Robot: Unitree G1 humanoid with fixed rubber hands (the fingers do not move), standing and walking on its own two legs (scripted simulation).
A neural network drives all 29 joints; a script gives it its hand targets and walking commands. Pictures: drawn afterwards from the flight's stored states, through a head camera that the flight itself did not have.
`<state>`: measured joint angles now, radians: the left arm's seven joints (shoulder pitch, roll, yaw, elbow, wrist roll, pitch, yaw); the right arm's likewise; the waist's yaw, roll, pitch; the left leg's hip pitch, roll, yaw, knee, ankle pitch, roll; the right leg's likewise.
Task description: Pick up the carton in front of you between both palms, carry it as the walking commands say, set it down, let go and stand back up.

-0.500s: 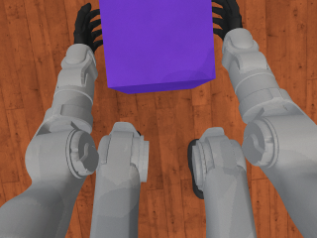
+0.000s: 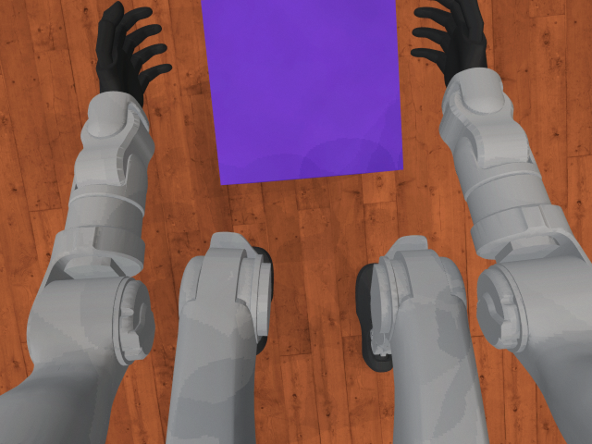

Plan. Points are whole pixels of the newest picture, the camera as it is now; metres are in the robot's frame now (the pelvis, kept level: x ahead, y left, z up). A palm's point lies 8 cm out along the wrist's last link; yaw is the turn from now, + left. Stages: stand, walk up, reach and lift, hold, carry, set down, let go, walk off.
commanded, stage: set down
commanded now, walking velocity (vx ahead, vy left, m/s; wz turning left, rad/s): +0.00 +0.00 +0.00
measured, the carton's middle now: (302, 109) +0.49 +0.04 -0.27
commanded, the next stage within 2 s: let go in 0.82 s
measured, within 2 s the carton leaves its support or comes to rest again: neither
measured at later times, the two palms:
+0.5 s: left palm out of the picture +0.48 +0.25 +0.02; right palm out of the picture +0.52 -0.14 +0.02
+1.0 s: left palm out of the picture +0.44 +0.26 +0.15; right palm out of the picture +0.48 -0.15 +0.16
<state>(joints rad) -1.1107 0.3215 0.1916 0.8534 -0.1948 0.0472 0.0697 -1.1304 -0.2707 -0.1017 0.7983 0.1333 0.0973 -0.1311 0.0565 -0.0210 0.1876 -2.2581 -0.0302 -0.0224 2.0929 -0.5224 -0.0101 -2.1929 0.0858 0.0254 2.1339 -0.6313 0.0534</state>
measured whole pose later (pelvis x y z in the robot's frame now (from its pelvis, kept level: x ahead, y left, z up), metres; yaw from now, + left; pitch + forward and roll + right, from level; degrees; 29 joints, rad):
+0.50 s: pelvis +0.01 +0.00 +0.13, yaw +1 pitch +47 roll -2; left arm -0.94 0.27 0.28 0.74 -0.09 0.12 0.01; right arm -0.99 -0.21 -0.21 0.76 0.02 0.14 -0.07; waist 0.05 -0.02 -0.08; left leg -2.00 -0.04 -0.04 1.64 -0.45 -0.01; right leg -1.94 0.07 0.04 1.67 -0.54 0.04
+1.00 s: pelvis +0.05 +0.01 +0.27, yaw +1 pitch +41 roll -2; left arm -0.69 0.22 0.29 0.71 0.05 0.08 -0.06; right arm -0.73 -0.14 -0.23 0.70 -0.09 0.11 -0.04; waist 0.03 -0.01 -0.11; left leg -1.48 -0.04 -0.04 1.09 -0.32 0.01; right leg -1.43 0.05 0.06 1.10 -0.39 0.04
